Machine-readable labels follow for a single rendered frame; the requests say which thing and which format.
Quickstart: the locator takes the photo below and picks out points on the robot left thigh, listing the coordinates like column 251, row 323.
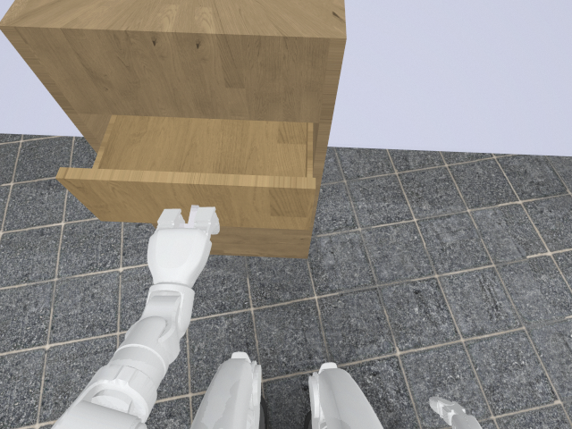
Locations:
column 235, row 388

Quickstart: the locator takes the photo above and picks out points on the left robot upper arm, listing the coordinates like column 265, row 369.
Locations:
column 87, row 415

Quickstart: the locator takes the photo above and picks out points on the robot right hand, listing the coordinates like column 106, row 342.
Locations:
column 453, row 414

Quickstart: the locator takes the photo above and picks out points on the drawer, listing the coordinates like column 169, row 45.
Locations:
column 257, row 174

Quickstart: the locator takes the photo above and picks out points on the cabinet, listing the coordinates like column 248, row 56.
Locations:
column 255, row 60

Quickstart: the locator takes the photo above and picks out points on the robot left hand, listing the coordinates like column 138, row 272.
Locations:
column 179, row 254

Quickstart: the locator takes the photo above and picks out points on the left robot shin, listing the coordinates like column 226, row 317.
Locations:
column 253, row 415

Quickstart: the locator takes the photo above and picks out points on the handle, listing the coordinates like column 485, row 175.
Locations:
column 192, row 215

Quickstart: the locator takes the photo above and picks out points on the robot left forearm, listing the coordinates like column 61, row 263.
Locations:
column 128, row 383

